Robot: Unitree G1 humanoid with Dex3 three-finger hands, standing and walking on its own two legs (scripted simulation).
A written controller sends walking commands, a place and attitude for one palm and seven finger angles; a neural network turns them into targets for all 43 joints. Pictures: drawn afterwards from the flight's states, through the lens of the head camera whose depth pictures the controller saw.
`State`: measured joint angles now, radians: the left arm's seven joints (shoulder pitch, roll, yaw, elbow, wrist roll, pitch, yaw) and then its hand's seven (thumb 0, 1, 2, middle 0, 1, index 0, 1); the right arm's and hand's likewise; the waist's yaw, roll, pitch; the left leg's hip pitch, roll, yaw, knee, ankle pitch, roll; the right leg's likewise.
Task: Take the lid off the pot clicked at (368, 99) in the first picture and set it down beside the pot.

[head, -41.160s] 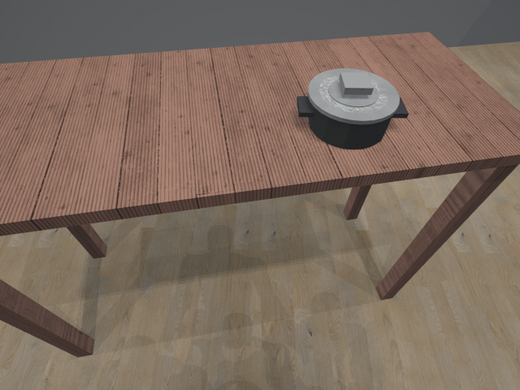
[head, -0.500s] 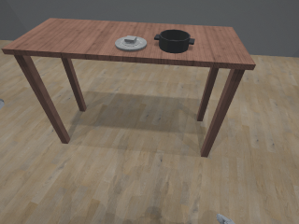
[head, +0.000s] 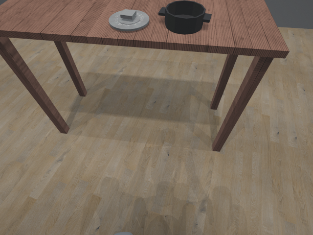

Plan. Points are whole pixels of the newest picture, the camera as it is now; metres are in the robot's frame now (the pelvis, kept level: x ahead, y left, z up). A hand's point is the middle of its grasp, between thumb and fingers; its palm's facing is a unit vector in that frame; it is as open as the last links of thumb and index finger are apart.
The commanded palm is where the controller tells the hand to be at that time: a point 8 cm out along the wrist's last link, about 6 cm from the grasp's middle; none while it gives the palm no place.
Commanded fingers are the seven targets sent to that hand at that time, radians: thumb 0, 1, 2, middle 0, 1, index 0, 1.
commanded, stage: stop stepping back and stand still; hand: left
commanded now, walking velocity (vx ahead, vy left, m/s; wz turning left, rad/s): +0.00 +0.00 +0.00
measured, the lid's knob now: (128, 14) +0.88 +0.15 +0.11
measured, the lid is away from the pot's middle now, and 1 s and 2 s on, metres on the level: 0.23 0.23 0.23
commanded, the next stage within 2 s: let the arm hang, fingers relaxed in 0.50 s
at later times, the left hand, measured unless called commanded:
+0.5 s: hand out of the picture +0.11 +0.20 -0.17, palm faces -0.01 -0.98 -0.21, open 7.3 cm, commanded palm none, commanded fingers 0.00 0.90 0.90 -0.20 -0.30 -0.20 -0.30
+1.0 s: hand out of the picture +0.04 +0.20 -0.16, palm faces -0.02 -0.98 -0.20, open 7.3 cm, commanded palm none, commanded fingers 0.00 0.90 0.90 -0.20 -0.30 -0.20 -0.30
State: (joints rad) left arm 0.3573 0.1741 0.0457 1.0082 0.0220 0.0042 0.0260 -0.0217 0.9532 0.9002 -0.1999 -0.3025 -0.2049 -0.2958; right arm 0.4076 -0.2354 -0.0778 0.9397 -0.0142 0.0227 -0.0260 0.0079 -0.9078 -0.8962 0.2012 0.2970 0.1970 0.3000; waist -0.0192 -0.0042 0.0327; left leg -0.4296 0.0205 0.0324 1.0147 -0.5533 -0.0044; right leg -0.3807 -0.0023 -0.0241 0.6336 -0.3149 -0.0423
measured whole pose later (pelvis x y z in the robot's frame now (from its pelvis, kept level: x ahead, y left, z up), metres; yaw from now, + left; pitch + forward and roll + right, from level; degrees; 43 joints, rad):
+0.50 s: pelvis +0.05 +0.02 +0.01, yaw -3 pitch +0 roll +0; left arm 0.19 0.16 0.04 1.09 0.01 0.00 0.04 0.01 0.92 0.90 -0.20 -0.30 -0.20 -0.30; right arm 0.25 -0.14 -0.05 1.01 -0.01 0.00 -0.05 -0.01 -0.94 -0.90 0.21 0.30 0.20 0.30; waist -0.02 0.00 0.03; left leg -0.13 0.02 0.06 0.47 -0.35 0.00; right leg -0.18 0.02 0.02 0.48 -0.31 0.00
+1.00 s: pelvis +0.03 +0.03 +0.01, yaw -3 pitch -1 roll +0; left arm 0.25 0.14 0.03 1.15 0.01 0.01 0.04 0.01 0.92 0.90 -0.20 -0.30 -0.20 -0.30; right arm 0.36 -0.10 -0.04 1.10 -0.01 0.00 -0.05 0.00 -0.91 -0.90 0.20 0.30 0.20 0.30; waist -0.03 0.01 0.04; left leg -0.12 0.02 0.07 0.44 -0.31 0.01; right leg -0.16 0.02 0.03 0.44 -0.26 0.00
